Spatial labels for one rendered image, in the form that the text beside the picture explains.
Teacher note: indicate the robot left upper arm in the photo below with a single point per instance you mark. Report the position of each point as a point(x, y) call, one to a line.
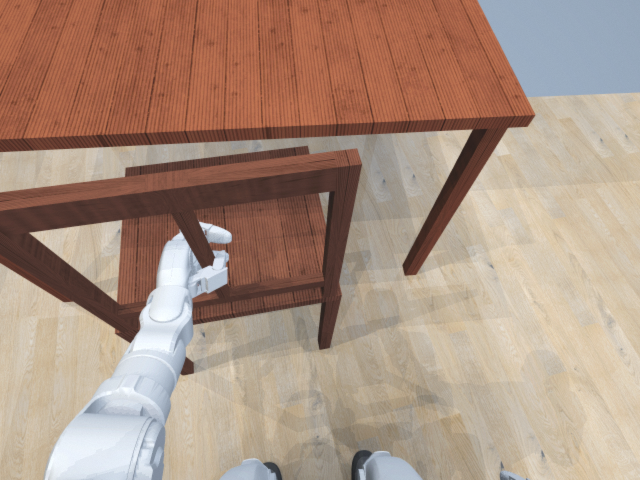
point(110, 447)

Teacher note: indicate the right robot thigh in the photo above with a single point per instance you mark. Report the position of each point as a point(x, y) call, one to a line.
point(387, 468)

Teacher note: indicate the left robot forearm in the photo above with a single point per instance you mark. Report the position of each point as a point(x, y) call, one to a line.
point(148, 372)

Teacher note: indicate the left robot hand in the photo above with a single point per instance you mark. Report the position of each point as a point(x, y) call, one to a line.
point(178, 263)

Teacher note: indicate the chair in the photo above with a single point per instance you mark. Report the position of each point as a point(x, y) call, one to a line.
point(282, 254)

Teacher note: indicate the robot right shin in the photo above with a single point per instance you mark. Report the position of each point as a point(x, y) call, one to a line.
point(377, 454)

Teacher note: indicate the table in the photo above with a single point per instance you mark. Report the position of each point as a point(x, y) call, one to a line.
point(108, 73)

